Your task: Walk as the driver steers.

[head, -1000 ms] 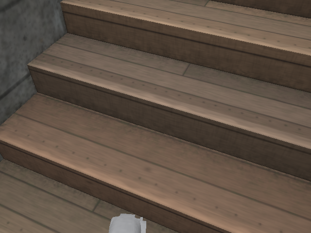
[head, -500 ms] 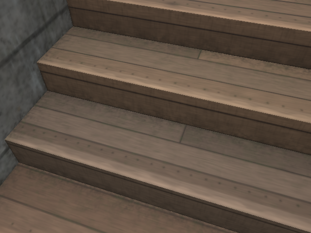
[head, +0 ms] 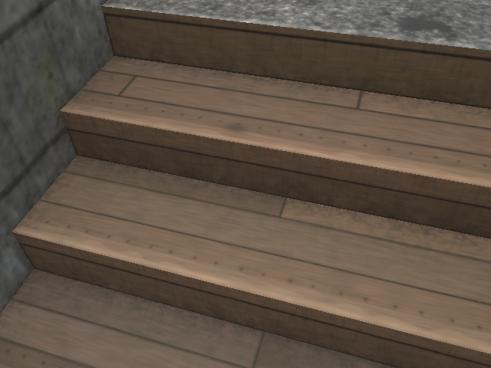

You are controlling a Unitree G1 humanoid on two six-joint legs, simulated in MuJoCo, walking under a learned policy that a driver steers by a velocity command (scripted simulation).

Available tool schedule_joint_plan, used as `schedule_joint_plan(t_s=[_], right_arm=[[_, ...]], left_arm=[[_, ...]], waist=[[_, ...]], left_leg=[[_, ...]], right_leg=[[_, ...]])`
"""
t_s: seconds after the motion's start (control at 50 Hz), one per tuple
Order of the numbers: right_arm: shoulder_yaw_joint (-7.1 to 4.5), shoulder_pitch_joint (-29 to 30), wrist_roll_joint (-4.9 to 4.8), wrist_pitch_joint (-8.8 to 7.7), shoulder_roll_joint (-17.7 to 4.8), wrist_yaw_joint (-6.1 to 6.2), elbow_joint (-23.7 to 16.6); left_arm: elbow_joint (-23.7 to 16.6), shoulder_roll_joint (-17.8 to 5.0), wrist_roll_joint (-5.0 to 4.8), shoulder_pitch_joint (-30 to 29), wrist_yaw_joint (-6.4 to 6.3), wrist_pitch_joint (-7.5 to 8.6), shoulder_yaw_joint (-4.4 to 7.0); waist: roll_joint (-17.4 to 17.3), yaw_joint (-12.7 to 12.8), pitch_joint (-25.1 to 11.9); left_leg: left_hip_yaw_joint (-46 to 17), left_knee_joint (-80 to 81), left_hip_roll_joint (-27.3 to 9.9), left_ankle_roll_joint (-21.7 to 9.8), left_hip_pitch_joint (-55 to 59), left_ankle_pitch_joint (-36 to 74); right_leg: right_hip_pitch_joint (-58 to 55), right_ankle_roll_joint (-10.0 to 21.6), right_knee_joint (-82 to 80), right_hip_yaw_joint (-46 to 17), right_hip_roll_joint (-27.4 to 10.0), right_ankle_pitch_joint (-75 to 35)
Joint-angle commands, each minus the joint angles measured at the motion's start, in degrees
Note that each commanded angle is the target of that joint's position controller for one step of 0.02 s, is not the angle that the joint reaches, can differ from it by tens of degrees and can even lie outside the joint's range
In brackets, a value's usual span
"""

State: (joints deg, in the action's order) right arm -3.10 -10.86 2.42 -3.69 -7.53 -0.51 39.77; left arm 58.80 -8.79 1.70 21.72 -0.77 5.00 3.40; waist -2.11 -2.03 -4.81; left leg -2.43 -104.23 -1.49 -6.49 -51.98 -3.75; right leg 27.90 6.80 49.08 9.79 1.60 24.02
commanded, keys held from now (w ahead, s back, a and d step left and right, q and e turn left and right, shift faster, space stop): w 0.16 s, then w+e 0.26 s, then e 0.58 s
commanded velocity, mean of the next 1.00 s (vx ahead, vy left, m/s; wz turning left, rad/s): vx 0.32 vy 0.00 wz -0.36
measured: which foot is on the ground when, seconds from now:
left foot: up 0.00-0.38, down 0.40-0.92, up 0.94-1.00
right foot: down 0.00-0.44, up 0.46-0.88, down 0.90-1.00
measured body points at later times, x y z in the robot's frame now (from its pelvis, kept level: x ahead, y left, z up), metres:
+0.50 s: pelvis +0.32 +0.03 +0.11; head +0.34 +0.01 +0.56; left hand +0.27 +0.23 -0.03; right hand +0.55 -0.19 +0.04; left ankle +0.41 +0.11 -0.54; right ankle +0.10 -0.07 -0.48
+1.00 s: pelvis +0.52 -0.06 +0.25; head +0.54 -0.07 +0.70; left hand +0.80 +0.04 +0.16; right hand +0.50 -0.31 +0.11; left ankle +0.43 +0.13 -0.42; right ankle +0.59 -0.18 -0.38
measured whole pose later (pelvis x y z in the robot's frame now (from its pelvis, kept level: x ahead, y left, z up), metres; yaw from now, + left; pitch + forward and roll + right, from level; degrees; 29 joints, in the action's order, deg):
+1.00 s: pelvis +0.52 -0.06 +0.25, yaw -25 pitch +7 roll -1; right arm -2.1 -14.6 2.5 -5.8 -11.7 -3.7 52.4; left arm 43.5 -8.9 3.4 1.2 1.2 1.1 -1.6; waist -1.3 1.0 -5.6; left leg 2.5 -54.7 -5.1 -1.3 -17.8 -13.2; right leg 53.3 5.1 70.0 4.3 3.2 23.5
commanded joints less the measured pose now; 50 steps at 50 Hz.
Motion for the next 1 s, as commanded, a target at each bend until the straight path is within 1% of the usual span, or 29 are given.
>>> schedule_joint_plan(t_s=[0.02,0.06,0.1,0.18,0.2,0.24,0.3,0.34,0.4,0.42,0.44,0.46,0.48,0.5,0.54,0.56,0.6,0.64,0.66,0.74,0.78,0.82,0.86,0.9,0.92,0.94,0.96,0.98,1.0], right_arm=[[2.8,-3.11,0.47,1.0,4.39,-0.16,-2.79],[2.29,1.01,0.07,0.75,2.27,-0.38,-2.82],[2.89,3.84,-0.37,1.03,4.84,0.49,-3.34],[3.04,15.61,0.14,0.64,4.4,1.27,-8.73],[4.7,20.08,-2.0,1.33,-0.41,-1.51,-5.95],[5.3,23.28,-1.13,1.4,0.57,-2.87,-6.23],[5.67,35.24,0.95,4.72,2.54,-3.5,-7.9],[6.17,33.4,-0.09,6.29,1.64,-5.11,-8.85],[4.3,19.16,-1.21,5.98,-3.93,-3.87,-3.7],[3.47,4.34,-0.96,5.89,-5.79,-2.97,0.9],[2.69,-11.1,-0.43,4.83,-9.35,-2.14,5.3],[0.69,-21.47,2.25,4.58,-13.13,-1.71,9.56],[0.31,-16.93,2.03,1.45,-14.54,-0.8,11.37],[0.34,-7.1,0.61,-0.35,-13.41,-0.81,12.12],[4.1,2.01,0.25,-0.92,0.44,-2.62,15.55],[4.77,5.4,0.64,-1.39,3.22,-2.53,15.59],[3.43,11.04,0.16,-2.25,2.14,-0.95,14.09],[2.53,5.11,3.25,-2.4,-2.13,0.05,15.51],[2.72,3.48,4.54,-2.25,-2.34,0.36,16.65],[2.73,-6.7,5.87,-1.39,-5.69,-0.06,21.68],[2.54,-9.69,5.71,-1.76,-7.32,-0.15,20.81],[1.98,-8.65,3.16,-2.11,-8.89,-2.35,19.44],[1.42,-6.65,1.23,-4.33,-12.9,-1.81,16.16],[-0.7,-6.44,-0.21,-5.36,-17.84,-1.41,13.95],[-0.78,-7.77,0.11,-5.21,-15.98,-1.68,12.28],[-0.42,-13.04,1.77,-4.87,-13.33,-2.06,10.74],[-0.36,-2.82,1.55,-3.55,-11.96,-2.99,6.48],[-0.66,0.62,-1.12,-2.06,-10.58,-4.15,5.15],[-1.2,1.71,-2.05,-1.54,-9.54,-3.82,5.32]], left_arm=[[-1.63,0.0,-0.54,0.38,0.56,2.77,-0.61],[-3.21,-1.72,-1.55,1.48,-0.06,3.22,-0.47],[-1.62,-1.44,-1.5,7.98,-0.86,3.5,-0.75],[-2.12,-2.16,-0.23,12.44,-0.16,2.98,-0.52],[5.99,1.82,7.75,23.78,3.93,0.5,-3.7],[8.51,2.27,8.35,26.45,6.83,-1.09,-4.23],[5.83,4.1,4.06,17.73,9.56,-0.58,-6.49],[5.11,-4.0,1.86,15.64,9.4,2.16,-5.36],[6.36,-14.25,0.64,14.92,8.97,3.13,-1.35],[5.88,-8.6,3.79,15.73,9.34,3.24,-2.2],[2.68,-2.6,5.28,16.74,9.61,3.1,-3.53],[3.94,-3.05,-0.04,11.4,10.21,1.62,-1.88],[2.17,-3.49,-1.71,6.91,9.79,1.94,-0.53],[0.65,-2.76,-1.21,3.36,8.52,2.48,-0.17],[-3.77,0.73,0.26,-4.73,6.48,1.13,-1.64],[-5.29,2.96,0.74,-4.99,6.07,-0.26,-2.56],[-6.73,6.45,-0.08,-4.47,5.66,-1.99,-3.93],[-9.42,5.84,-1.32,-9.14,6.15,-2.23,-4.67],[-10.62,4.74,-1.83,-11.77,6.53,-2.09,-5.14],[-19.72,-1.86,-2.38,-25.43,5.27,-3.04,-5.9],[-20.72,-1.35,-1.29,-27.82,5.35,-4.54,-6.13],[-21.66,0.0,-0.38,-33.98,6.15,-8.13,-7.06],[-19.9,0.75,-0.48,-27.83,6.78,-7.38,-6.64],[-18.36,-3.47,-1.37,-20.56,5.04,-5.14,-4.66],[-17.13,-7.63,-1.22,-17.28,3.04,-4.14,-3.28],[-17.41,-10.57,-1.15,-12.92,1.43,-3.97,-2.73],[-15.87,-14.78,3.23,-1.6,0.18,-4.36,-0.87],[-14.35,-19.36,3.52,0.37,0.13,-3.47,1.27],[-13.29,-18.79,3.17,-3.22,-0.01,-2.08,1.7]], waist=[[1.01,-2.44,6.98],[0.57,-0.78,7.13],[5.17,1.57,6.73],[3.59,4.02,10.06],[6.48,10.02,2.33],[5.5,8.46,6.57],[9.82,5.97,4.23],[12.07,0.73,-0.93],[15.49,-4.05,-4.52],[5.8,-6.56,-21.07],[-8.68,-8.98,-30.08],[-13.76,-12.87,-26.56],[-4.88,-9.29,-12.94],[-2.75,-4.4,-8.99],[7.15,2.86,-7.75],[6.59,6.96,-6.17],[1.55,10.2,-3.35],[-2.38,8.38,-2.8],[1.29,8.12,-2.61],[4.7,5.42,-2.23],[-0.65,4.52,-2.95],[-1.48,3.45,-0.43],[-5.52,6.75,-1.78],[-5.51,8.78,-4.82],[-2.52,7.59,-9.75],[5.09,5.87,-22.03],[14.53,12.29,-22.59],[13.69,13.4,-20.15],[11.14,11.32,-13.1]], left_leg=[[-0.09,0.32,-2.26,0.63,-13.5,0.54],[3.04,5.49,-2.71,1.74,-15.17,5.84],[5.26,-6.94,-2.2,1.85,-24.28,2.5],[5.16,-16.42,-3.92,1.01,-39.83,-12.16],[-2.47,-10.15,-1.31,-6.98,-47.66,-1.79],[3.33,-1.41,-3.21,-9.91,-52.16,2.88],[13.72,12.19,-3.91,-7.87,-14.82,-2.49],[18.06,19.65,2.21,-3.87,7.43,-4.43],[13.28,46.15,7.12,-1.93,20.48,-14.1],[-0.64,44.02,-0.7,-8.41,50.05,12.24],[-28.64,62.81,-13.28,-18.33,71.39,10.62],[-47.37,76.73,-21.05,-22.27,60.06,8.95],[-42.35,78.54,-20.89,-17.73,48.11,5.54],[-32.36,76.07,-21.37,-17.35,41.79,14.12],[-12.95,75.63,-19.02,-11.46,36.6,25.02],[-5.71,77.35,-16.98,-8.98,32.15,27.66],[5.12,83.61,-14.62,-6.94,28.01,24.14],[8.3,86.98,-12.92,-7.45,28.82,22.84],[9.69,87.56,-12.51,-6.36,30.52,18.32],[13.27,91.03,-12.3,-3.69,43.99,11.38],[15.46,93.62,-12.32,-4.41,46.26,18.28],[16.15,98.45,-16.14,-6.15,44.71,21.69],[19.44,94.17,-16.99,-6.73,45.69,55.75],[19.86,83.81,-16.65,-5.55,54.5,71.51],[20.46,75.3,-14.46,-2.12,50.62,69.0],[16.46,63.36,-9.13,1.65,36.14,46.71],[10.8,46.72,0.15,4.7,19.34,-12.47],[-5.26,23.01,2.83,4.59,10.19,-12.57],[-11.72,13.49,4.26,4.41,4.49,-8.89]], right_leg=[[-3.96,0.65,-29.43,-22.38,-12.07,1.51],[-6.52,-0.49,-32.49,-20.95,-11.74,-3.83],[-14.11,1.97,-32.27,-21.93,-13.3,-9.12],[-25.45,4.32,-34.57,-22.86,-14.39,-3.66],[-33.49,6.12,-32.17,-24.95,-14.59,-2.87],[-35.42,6.7,-37.24,-24.14,-15.69,-7.91],[-10.29,9.01,-48.58,-15.65,-14.56,-32.48],[-6.23,9.67,-41.01,-10.28,-13.79,-84.11],[-26.3,3.82,-26.96,-12.31,-16.52,-111.5],[-11.85,0.72,-9.55,-14.56,-14.48,-98.25],[8.78,-0.92,5.47,-19.39,-4.02,-46.81],[12.72,-1.91,45.22,-25.2,3.91,-22.08],[23.66,-0.48,63.94,-28.67,2.68,-25.62],[27.41,-0.02,73.46,-25.47,1.97,-19.52],[30.03,4.7,70.31,-23.32,-1.71,-13.9],[29.89,5.35,64.8,-21.06,-4.17,-13.57],[30.44,4.83,64.06,-17.29,-5.57,-3.7],[35.48,4.85,77.55,-12.27,-3.69,-0.71],[40.22,5.82,77.34,-13.88,-3.67,-2.96],[50.55,7.73,59.98,-15.06,-6.06,-8.47],[47.98,4.99,51.39,-10.8,-7.46,-15.06],[40.65,3.11,38.91,-5.18,-7.32,1.42],[26.28,1.19,33.19,-2.31,-3.63,-5.22],[16.43,0.37,15.25,-1.85,2.54,-8.29],[4.57,4.42,12.55,-7.93,1.62,-29.92],[-14.56,11.08,7.38,-25.32,-2.54,-32.3],[-24.93,14.86,-13.77,-46.68,-9.73,-21.11],[-20.64,13.73,-22.63,-59.35,-13.7,-5.3],[-13.2,11.52,-25.0,-56.15,-12.47,2.91]])
Velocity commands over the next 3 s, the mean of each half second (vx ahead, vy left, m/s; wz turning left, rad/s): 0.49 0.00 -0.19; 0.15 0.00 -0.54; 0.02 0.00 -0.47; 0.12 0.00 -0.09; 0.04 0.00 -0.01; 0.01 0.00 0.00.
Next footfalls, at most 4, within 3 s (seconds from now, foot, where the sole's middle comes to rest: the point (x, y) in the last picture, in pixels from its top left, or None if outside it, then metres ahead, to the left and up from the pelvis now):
0.40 left None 0.45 0.11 -0.57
0.90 right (341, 272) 0.63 -0.19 -0.41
1.46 left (254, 228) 0.77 0.00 -0.41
1.92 right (349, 261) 0.66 -0.22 -0.41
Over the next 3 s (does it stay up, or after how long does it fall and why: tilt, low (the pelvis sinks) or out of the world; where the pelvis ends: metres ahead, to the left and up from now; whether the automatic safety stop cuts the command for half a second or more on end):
stays up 0.69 -0.06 0.37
